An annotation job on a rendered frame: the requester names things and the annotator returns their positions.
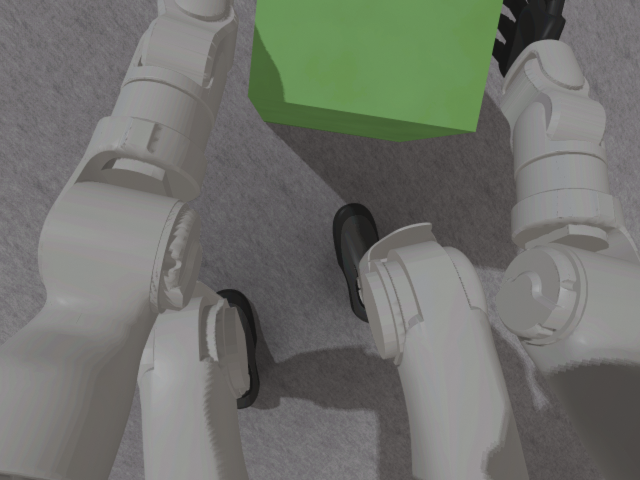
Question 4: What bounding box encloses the robot right upper arm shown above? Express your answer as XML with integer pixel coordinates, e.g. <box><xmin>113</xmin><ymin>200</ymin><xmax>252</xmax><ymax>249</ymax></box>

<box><xmin>495</xmin><ymin>243</ymin><xmax>640</xmax><ymax>480</ymax></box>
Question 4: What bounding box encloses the robot left foot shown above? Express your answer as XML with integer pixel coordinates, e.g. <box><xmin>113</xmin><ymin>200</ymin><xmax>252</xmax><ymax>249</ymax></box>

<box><xmin>216</xmin><ymin>289</ymin><xmax>260</xmax><ymax>409</ymax></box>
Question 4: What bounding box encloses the left robot forearm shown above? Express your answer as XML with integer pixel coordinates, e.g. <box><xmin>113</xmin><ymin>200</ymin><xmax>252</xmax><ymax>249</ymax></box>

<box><xmin>38</xmin><ymin>0</ymin><xmax>239</xmax><ymax>286</ymax></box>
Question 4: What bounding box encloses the right robot forearm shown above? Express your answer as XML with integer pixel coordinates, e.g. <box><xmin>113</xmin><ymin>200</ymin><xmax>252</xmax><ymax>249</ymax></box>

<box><xmin>500</xmin><ymin>39</ymin><xmax>640</xmax><ymax>266</ymax></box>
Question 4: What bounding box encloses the robot right shin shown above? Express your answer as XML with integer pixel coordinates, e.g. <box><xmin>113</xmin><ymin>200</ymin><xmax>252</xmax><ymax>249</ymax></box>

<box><xmin>357</xmin><ymin>223</ymin><xmax>488</xmax><ymax>316</ymax></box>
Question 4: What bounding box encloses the robot left upper arm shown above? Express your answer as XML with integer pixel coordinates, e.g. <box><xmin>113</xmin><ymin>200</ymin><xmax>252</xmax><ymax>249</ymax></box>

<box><xmin>0</xmin><ymin>179</ymin><xmax>202</xmax><ymax>480</ymax></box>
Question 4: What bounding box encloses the carton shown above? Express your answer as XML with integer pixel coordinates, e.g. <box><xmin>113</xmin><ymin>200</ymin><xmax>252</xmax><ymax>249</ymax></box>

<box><xmin>248</xmin><ymin>0</ymin><xmax>503</xmax><ymax>142</ymax></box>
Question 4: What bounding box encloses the robot right hand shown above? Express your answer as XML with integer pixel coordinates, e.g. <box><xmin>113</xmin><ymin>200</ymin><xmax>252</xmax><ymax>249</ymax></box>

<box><xmin>492</xmin><ymin>0</ymin><xmax>566</xmax><ymax>77</ymax></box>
